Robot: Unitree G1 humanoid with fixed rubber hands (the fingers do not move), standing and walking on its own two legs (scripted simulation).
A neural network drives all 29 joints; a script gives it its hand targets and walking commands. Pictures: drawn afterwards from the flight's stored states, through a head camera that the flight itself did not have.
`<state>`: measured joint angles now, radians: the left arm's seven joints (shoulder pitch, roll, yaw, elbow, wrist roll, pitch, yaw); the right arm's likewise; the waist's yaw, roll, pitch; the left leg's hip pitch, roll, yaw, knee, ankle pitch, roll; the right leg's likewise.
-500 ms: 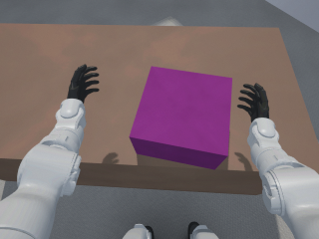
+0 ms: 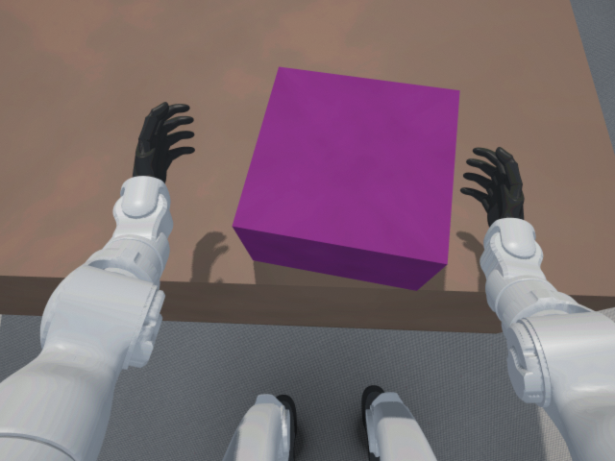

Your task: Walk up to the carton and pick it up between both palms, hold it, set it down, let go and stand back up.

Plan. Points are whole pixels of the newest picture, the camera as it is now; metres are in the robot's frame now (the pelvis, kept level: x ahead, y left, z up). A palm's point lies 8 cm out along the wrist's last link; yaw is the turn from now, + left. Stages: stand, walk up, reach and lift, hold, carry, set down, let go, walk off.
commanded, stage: reach and lift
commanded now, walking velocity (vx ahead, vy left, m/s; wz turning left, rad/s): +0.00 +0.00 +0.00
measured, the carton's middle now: (349, 181) +0.50 -0.04 -0.08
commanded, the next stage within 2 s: none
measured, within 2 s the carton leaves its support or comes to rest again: neither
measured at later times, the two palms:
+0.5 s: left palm (179, 165) +0.48 +0.19 +0.01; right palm (500, 198) +0.44 -0.24 -0.02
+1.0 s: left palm (199, 164) +0.48 +0.16 +0.00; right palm (488, 194) +0.44 -0.22 -0.02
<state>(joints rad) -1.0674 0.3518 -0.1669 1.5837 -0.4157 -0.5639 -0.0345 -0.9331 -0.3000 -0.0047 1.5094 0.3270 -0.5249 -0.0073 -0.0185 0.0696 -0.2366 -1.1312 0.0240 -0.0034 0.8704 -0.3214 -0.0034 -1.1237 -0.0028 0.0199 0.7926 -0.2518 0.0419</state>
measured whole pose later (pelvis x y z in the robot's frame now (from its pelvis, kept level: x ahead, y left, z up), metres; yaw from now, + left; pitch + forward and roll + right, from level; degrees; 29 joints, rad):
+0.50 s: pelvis +0.01 +0.00 +0.00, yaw +0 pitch +34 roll -2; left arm -1.09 0.29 -0.17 1.59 -0.41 -0.58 -0.04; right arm -0.96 -0.30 0.00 1.51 0.33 -0.56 -0.01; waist -0.02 0.06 -0.25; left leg -1.15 0.02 0.00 0.90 -0.35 0.00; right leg -1.15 0.00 0.02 0.83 -0.28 0.04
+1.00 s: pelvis +0.01 +0.00 -0.01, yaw +0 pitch +34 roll -2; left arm -1.11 0.23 -0.17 1.60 -0.32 -0.59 -0.01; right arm -0.97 -0.27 -0.01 1.51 0.31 -0.57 -0.05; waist -0.02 0.06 -0.25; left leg -1.16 0.02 0.00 0.91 -0.35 0.00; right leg -1.15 0.00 0.02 0.83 -0.28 0.05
